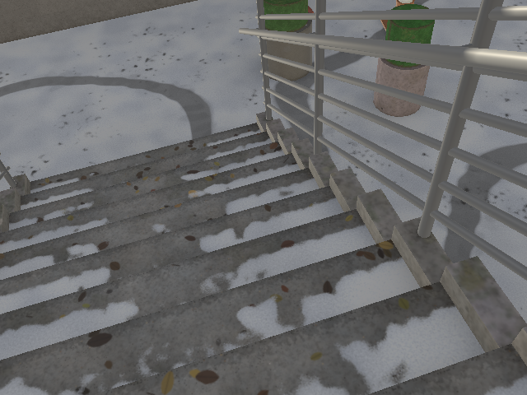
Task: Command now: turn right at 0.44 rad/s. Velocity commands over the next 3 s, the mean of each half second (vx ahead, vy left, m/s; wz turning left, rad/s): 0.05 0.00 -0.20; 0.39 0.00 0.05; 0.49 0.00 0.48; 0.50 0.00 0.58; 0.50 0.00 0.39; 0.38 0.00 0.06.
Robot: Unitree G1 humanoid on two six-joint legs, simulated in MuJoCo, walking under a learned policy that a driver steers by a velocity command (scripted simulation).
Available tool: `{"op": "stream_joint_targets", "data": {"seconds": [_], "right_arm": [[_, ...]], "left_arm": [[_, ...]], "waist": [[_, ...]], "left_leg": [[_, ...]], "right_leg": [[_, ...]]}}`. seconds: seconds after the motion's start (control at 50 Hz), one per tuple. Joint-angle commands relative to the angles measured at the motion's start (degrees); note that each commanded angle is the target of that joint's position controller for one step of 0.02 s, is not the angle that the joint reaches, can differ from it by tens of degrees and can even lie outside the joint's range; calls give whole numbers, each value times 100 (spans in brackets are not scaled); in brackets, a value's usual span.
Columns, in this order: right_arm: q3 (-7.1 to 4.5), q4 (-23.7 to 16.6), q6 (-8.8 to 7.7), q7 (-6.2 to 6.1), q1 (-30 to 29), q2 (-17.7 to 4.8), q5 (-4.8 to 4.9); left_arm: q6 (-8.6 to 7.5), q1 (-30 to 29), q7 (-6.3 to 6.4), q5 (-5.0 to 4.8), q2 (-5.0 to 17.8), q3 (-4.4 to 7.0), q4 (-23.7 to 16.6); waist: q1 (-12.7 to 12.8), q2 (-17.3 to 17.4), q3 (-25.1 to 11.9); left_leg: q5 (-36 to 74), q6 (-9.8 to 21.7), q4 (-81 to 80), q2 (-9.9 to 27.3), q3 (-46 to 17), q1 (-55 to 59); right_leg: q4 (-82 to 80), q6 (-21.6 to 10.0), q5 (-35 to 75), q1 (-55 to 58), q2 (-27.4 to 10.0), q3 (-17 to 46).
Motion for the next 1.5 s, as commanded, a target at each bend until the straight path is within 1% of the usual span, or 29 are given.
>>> {"op": "stream_joint_targets", "data": {"seconds": [0.02, 0.28, 0.34, 0.38, 0.42, 0.66, 0.72, 0.76, 0.78, 0.8, 0.82, 0.86, 0.9, 0.96, 1.04, 1.16, 1.2, 1.22, 1.24, 1.26, 1.28, 1.3, 1.32, 1.34, 1.36, 1.4, 1.44, 1.48, 1.5], "right_arm": [[-142, -236, 6, 34, 228, -442, -8], [60, -360, -3, 97, -41, -311, 221], [137, -55, -44, 39, 677, -52, 228], [124, 21, -162, 20, 872, -351, 44], [87, 23, -237, 92, 740, -545, 134], [-213, 400, -570, 189, 1160, -873, 125], [-211, 425, -541, 229, 1079, -856, 145], [-249, 456, -541, 206, 691, -857, 153], [-158, 277, -552, 245, 790, -433, 156], [-187, 243, -522, 139, 636, -619, 62], [-200, 304, -482, 75, 554, -628, 84], [-209, 501, -436, 140, 576, -676, 174], [-233, 732, -283, 208, 859, -630, -14], [-251, 658, -310, 386, 260, -525, -31], [-32, 475, -399, 465, -595, -39, -74], [210, 622, -483, 302, -829, 119, -45], [47, 1210, -478, 217, 929, -215, -38], [-85, 1558, -514, 231, 1895, -438, -67], [-193, 1645, -542, 251, 2312, -958, 99], [-241, 1412, -532, 251, 2196, -1148, 327], [-199, 1196, -504, 227, 1763, -955, 308], [-313, 1269, -469, 102, 1468, -1171, 164], [-132, 1272, -526, 82, 1275, -603, 140], [0, 1217, -624, 111, 948, -454, 74], [83, 1088, -745, 80, 471, -372, 112], [-7, 1180, -802, 32, 662, -637, 154], [-22, 1190, -791, 71, 823, -506, 182], [28, 1381, -779, -11, 1496, -276, 136], [3, 1418, -770, -26, 1778, -307, 128]], "left_arm": [[-132, -423, 21, 26, 709, 167, -571], [-61, -101, -28, 120, 568, 52, -442], [-36, -229, 22, 19, 484, -13, -375], [-73, 195, 6, -77, 281, -43, -212], [-142, -696, -91, 28, 656, 69, -345], [-325, -779, -199, 194, 472, 27, 118], [-351, -468, -152, 209, 529, 33, 223], [-417, 1140, -74, 261, 696, 170, 880], [-485, 1835, -21, 308, 1478, 360, 1030], [-537, 1864, -73, 75, 1423, 356, 1134], [-594, 1456, -61, 3, 1188, 287, 1046], [-712, 818, -68, 214, 812, 163, 850], [-879, 771, -72, 264, 797, 166, 969], [-1097, 660, -19, 142, 615, 96, 1115], [-1085, 1210, 177, 100, 421, -42, 1440], [-909, 2032, 284, 282, 396, -40, 1861], [-749, 1940, 358, 344, 646, 29, 1909], [-687, 1537, 351, 231, 561, 33, 1832], [-666, 1591, 295, 174, 151, -7, 1406], [-697, 1594, 324, 99, 415, -15, 1047], [-710, 1322, 300, 271, 696, 17, 953], [-732, 1167, 217, 312, 607, -14, 892], [-720, 585, 228, 423, 883, 116, 914], [-630, 480, 223, 352, 847, 153, 925], [-554, 48, 201, 222, 580, 82, 749], [-398, 388, 78, 514, 154, 16, 1003], [-371, 948, 32, 339, 256, 104, 1255], [-435, -371, 60, 221, 595, 279, 784], [-459, -797, 34, 313, 551, 283, 642]], "waist": [[-148, -623, -602], [189, -1005, -239], [-171, -688, -401], [-45, 224, -485], [-277, 661, 415], [-271, 439, 103], [-17, 208, 155], [718, -101, -119], [757, -1680, -521], [733, -1642, -123], [514, -1016, 530], [156, -426, 714], [-34, -712, 475], [-209, -610, 550], [88, -605, 444], [561, -427, 844], [-299, -541, 103], [-976, 186, 6], [-573, 849, -901], [-566, 204, -1745], [-445, -569, -1363], [-377, 161, -1125], [-187, -858, -331], [120, -968, 263], [375, -980, 881], [375, -251, 312], [459, 59, -113], [-86, -82, 279], [-327, -31, 330]], "left_leg": [[465, -21, 379, -103, 43, -14], [-1248, 153, -3139, -290, 19, 1362], [85, 386, -5002, -379, 202, 2938], [-705, 704, -5448, 432, -967, 3870], [-2669, 1212, -6561, 1250, -2338, 2845], [1275, 1474, -5897, 1178, -1421, 3078], [1496, 1376, -5318, 917, -1109, 2813], [2471, 1045, -3514, 586, -646, 1487], [828, 584, -1267, -313, 133, 285], [-1609, 612, -819, -762, -173, -784], [-1393, 679, -454, -474, -647, -1088], [-460, 658, -860, -190, -618, -590], [424, 659, -714, -215, -609, -171], [2693, 643, -2342, -379, -396, 476], [4997, 631, -3347, -626, -101, 885], [3896, 672, -4823, -650, 789, 1510], [3140, 989, -5841, -423, 411, 2814], [4174, 1638, -6523, 20, -42, 3831], [7441, 2094, -3295, 1257, -1141, 6657], [7300, 2608, -3401, 1923, -2156, 7307], [4976, 2624, -4163, 1816, -2192, 6534], [1409, 3126, -5063, 2259, -3470, 5677], [1036, 2800, -5171, 2053, -3361, 4535], [921, 2481, -5207, 1580, -2973, 3094], [1432, 2084, -5763, 911, -2192, 1179], [2516, 1951, -5457, 455, -1903, 610], [3020, 1836, -4998, 320, -1858, 1091], [1406, 2051, -4565, 298, -2656, 2616], [864, 2134, -4374, 304, -2917, 3108]], "right_leg": [[-1337, -897, 2958, 433, -1259, 1722], [-2218, -792, 1177, 732, -1331, 2232], [-2228, -452, 1112, 233, -1170, 2124], [-1876, 21, -591, -548, -651, 1570], [-916, 97, -346, -922, -29, 298], [169, 194, 638, -82, -573, -375], [-908, 113, -880, 423, -253, -789], [-1301, -101, 126, 2509, -365, -360], [-2002, -699, 97, 3462, -1782, 1783], [-2396, -1098, 678, 3001, -2506, 3074], [-2237, -1140, 907, 2559, -2567, 2478], [-2490, -797, 705, 1715, -2126, 1545], [-2184, -594, 2197, 1384, -1906, 945], [-1777, -44, 1380, 448, -1233, -174], [-751, -70, 120, -56, -1234, -174], [1542, 91, 2052, 438, -1202, -499], [3796, 0, 3892, 873, -1241, -548], [6801, 165, 2032, -161, -712, -960], [8602, 295, -3087, -3130, -372, -1014], [8519, 266, -2497, -4116, -712, -286], [7518, 187, -1707, -4478, -950, -80], [7055, 314, -1663, -4741, -828, -92], [6182, 447, -1019, -4678, -1143, 236], [4884, 536, -210, -3978, -1216, 226], [2912, 791, 771, -2564, -1218, 59], [2392, 892, 1389, -1066, -1118, -249], [2499, 724, 2301, -1015, -1113, -184], [1928, 685, 2807, -3120, -1227, 367], [1719, 662, 2652, -3664, -1193, 413]]}}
